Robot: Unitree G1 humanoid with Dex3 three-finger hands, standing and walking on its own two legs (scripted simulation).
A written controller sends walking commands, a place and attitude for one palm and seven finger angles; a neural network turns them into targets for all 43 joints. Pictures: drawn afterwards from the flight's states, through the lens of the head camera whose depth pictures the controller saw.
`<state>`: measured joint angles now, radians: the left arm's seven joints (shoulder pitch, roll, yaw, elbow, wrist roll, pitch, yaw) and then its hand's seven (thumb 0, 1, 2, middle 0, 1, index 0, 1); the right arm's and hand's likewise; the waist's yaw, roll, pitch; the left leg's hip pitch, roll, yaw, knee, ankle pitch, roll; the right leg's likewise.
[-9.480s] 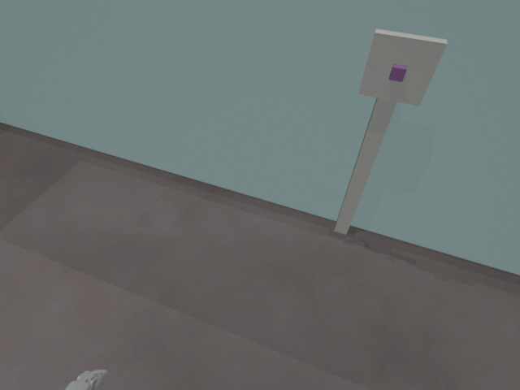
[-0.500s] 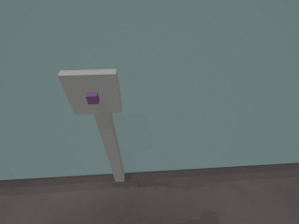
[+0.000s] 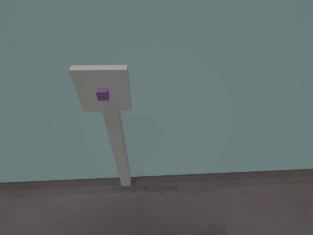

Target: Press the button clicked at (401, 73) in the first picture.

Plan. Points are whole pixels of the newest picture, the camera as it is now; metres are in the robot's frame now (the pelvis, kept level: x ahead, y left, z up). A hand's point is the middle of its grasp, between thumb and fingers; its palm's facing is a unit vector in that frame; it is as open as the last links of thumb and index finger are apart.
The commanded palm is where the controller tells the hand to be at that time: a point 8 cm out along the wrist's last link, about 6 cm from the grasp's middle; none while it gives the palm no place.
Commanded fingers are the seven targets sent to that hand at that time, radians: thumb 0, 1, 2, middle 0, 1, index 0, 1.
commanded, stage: look again from close up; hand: left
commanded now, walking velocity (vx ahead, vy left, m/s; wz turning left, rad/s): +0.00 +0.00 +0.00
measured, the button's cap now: (103, 93) +0.54 +0.21 +0.06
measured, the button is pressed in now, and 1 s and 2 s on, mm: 0 0 0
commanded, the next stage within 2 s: shuffle to correct the standing spot in 0.06 s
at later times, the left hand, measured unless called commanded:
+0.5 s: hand out of the picture -0.01 +0.18 -0.18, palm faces +0.05 -0.98 -0.19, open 7.4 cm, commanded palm none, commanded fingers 0.00 0.90 0.90 -0.20 -0.30 -0.20 -0.30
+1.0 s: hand out of the picture +0.05 +0.18 -0.19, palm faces +0.10 -0.97 -0.22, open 7.4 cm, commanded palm none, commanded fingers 0.00 0.90 0.90 -0.20 -0.30 -0.20 -0.30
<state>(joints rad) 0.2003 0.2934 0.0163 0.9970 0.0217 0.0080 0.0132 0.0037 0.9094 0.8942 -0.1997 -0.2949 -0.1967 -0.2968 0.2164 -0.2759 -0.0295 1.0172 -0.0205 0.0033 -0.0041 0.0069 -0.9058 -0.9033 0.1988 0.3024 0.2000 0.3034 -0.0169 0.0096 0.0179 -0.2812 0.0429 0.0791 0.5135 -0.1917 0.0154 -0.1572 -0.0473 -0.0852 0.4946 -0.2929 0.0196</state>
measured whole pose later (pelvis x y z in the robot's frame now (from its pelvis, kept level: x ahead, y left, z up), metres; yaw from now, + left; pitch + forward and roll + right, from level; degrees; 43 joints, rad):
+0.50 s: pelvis +0.03 -0.01 +0.00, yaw +2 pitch -1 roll -1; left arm 0.38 0.19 -0.01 1.09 0.03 0.02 0.01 0.00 0.91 0.89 -0.20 -0.29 -0.20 -0.30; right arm 0.29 -0.18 0.00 1.09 -0.02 0.03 0.01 0.01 -0.91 -0.90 0.20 0.30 0.20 0.30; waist 0.00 -0.01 -0.01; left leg -0.30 0.03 0.03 0.59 -0.27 0.01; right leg -0.13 -0.05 -0.13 0.52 -0.37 0.02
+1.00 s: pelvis +0.04 +0.00 -0.01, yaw +4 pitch -1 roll +0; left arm 0.29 0.17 0.02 0.98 0.02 0.02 0.06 0.00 0.91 0.89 -0.20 -0.29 -0.20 -0.30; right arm 0.19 -0.18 -0.05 0.99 -0.01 0.01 -0.02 0.01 -0.91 -0.90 0.20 0.30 0.20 0.30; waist -0.01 -0.02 0.06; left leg -0.35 0.02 0.10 0.65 -0.28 0.05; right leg -0.18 -0.07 -0.08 0.65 -0.41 0.00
